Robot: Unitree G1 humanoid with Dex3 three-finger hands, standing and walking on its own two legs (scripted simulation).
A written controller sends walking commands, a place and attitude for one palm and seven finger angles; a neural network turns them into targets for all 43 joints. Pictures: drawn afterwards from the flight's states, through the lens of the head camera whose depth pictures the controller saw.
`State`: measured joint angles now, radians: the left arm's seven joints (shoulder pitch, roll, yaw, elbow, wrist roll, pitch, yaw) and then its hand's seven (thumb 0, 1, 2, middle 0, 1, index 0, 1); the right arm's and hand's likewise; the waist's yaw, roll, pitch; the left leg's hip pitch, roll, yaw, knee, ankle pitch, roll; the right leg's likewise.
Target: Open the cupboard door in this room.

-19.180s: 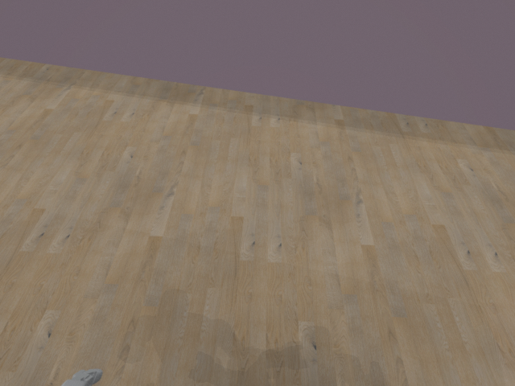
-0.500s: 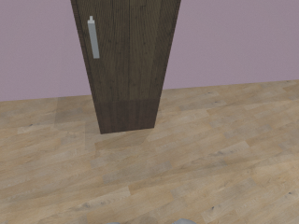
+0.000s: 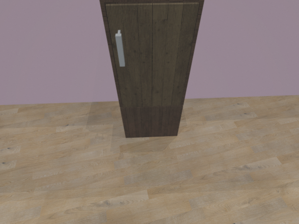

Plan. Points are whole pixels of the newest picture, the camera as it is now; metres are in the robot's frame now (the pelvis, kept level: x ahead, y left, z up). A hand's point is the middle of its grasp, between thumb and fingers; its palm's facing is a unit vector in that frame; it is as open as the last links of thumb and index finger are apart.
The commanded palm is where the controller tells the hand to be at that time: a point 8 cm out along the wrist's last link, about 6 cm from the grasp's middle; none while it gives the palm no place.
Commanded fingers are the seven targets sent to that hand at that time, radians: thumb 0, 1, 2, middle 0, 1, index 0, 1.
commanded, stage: take the last steps up to it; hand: left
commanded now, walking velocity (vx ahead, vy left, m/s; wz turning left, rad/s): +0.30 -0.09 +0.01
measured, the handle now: (120, 48) +0.81 +0.16 +0.05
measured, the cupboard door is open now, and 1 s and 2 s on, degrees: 0 0 0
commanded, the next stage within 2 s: come to a stop and stand still in 0.82 s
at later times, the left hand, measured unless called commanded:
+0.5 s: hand out of the picture -0.05 +0.12 -0.16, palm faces +0.20 -0.97 -0.13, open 7.3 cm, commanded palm none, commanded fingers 0.00 0.90 0.90 -0.20 -0.30 -0.20 -0.30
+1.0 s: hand (114, 163) +0.35 +0.15 -0.16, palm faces +0.01 -0.96 -0.27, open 7.3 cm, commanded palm none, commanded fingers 0.00 0.90 0.90 -0.20 -0.30 -0.20 -0.30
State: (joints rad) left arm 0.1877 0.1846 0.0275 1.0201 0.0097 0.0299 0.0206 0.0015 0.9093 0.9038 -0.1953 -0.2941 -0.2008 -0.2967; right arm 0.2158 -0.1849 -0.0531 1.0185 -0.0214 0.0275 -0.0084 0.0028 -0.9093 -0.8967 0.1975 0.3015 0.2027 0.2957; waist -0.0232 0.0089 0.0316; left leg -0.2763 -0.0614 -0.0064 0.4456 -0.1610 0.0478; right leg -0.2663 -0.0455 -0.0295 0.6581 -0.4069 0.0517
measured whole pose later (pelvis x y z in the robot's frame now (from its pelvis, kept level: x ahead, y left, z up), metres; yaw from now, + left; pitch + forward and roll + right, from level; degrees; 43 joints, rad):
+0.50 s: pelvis +0.08 -0.01 +0.00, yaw +4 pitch +1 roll +0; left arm 0.49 0.09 0.02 1.20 0.02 -0.05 0.01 0.00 0.91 0.90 -0.20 -0.29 -0.20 -0.30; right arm 0.19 -0.17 -0.06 1.08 -0.02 -0.01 0.01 0.01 -0.92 -0.90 0.19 0.30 0.20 0.29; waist 0.05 -0.01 0.04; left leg -0.37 0.08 0.11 0.60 -0.27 0.00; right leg -0.03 -0.02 -0.11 0.37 -0.36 -0.01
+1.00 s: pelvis +0.24 -0.05 -0.02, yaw +1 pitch -1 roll +1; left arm 0.11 0.20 0.05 1.00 0.02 -0.06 0.00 0.00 0.91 0.90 -0.19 -0.29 -0.20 -0.30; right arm 0.31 -0.19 -0.07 1.12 -0.01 0.01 -0.02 0.00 -0.92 -0.90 0.20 0.30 0.20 0.30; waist -0.03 0.05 0.09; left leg -0.23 0.10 0.05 0.95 -0.53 -0.02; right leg -0.40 -0.07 -0.14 0.66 -0.24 -0.05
